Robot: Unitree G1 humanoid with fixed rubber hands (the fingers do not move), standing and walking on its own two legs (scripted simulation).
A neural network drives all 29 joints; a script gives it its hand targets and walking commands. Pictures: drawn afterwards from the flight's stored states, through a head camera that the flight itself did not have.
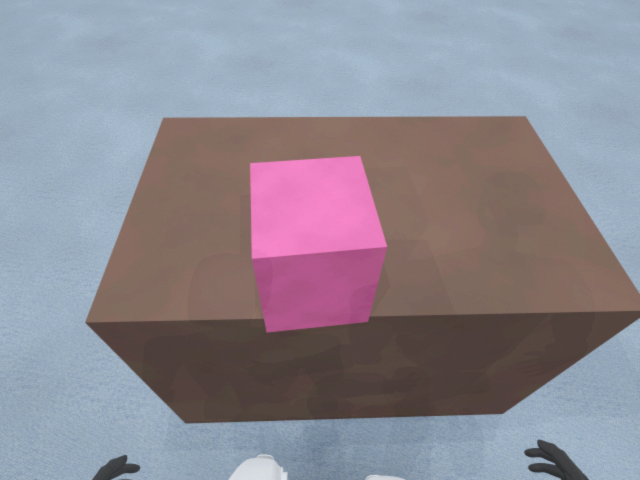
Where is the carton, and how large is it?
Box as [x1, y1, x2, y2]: [250, 156, 386, 332]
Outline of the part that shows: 359,156 250,163 252,261 267,332 367,321 386,249 386,244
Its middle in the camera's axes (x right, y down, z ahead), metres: -0.01 +0.01 +0.60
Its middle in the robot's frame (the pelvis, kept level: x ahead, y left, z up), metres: +0.45 +0.03 +0.00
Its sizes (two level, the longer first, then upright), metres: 0.175 0.165 0.200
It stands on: a pedestal, 0.64 m high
